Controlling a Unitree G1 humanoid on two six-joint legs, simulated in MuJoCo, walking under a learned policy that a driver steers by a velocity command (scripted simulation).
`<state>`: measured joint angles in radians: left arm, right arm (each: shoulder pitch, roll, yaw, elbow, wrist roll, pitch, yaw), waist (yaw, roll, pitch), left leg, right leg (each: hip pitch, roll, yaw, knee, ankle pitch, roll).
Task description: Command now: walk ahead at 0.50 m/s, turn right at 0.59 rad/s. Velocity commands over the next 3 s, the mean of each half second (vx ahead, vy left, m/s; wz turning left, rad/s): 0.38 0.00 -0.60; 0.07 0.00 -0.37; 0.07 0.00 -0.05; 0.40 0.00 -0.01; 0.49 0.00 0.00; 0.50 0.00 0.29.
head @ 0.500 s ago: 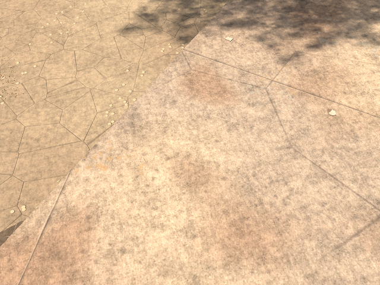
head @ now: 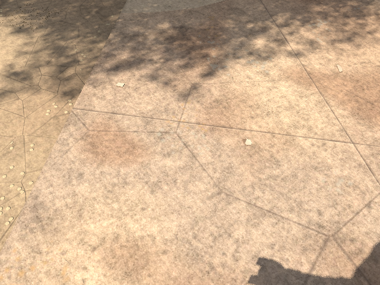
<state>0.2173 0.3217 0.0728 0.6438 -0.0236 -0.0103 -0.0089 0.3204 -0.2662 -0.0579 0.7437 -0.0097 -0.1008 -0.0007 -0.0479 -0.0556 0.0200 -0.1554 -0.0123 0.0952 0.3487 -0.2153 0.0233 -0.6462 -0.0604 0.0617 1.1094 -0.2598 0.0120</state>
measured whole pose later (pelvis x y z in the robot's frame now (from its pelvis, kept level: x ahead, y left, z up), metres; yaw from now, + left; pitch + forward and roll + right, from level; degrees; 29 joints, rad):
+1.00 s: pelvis +0.35 -0.06 -0.01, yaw -29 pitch +1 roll -1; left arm 0.17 0.30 0.06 0.70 -0.01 0.06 0.03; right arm 0.14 -0.24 -0.03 0.73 -0.01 0.00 0.00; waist -0.02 -0.02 0.05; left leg -0.32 0.00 -0.04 0.48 -0.18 0.01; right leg -0.33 0.01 0.09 0.76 -0.45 0.09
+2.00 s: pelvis +0.55 -0.21 -0.02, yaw -28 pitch +2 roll +1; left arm -0.02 0.24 0.03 0.69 -0.02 -0.09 -0.04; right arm 0.47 -0.27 -0.04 0.96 0.02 -0.06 -0.01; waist -0.10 -0.01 0.04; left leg 0.17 0.00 0.00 0.21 -0.40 0.00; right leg -0.54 -0.02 -0.02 0.52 -0.02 -0.05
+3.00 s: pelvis +1.06 -0.46 +0.00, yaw -18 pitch +2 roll +1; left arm 0.00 0.28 0.03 0.77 -0.01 -0.10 -0.02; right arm 0.39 -0.28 -0.07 0.84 0.03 -0.06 -0.01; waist -0.10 -0.04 0.02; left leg -0.07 -0.08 -0.12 0.32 -0.28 0.05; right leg -0.56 -0.04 0.10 0.49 0.06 0.04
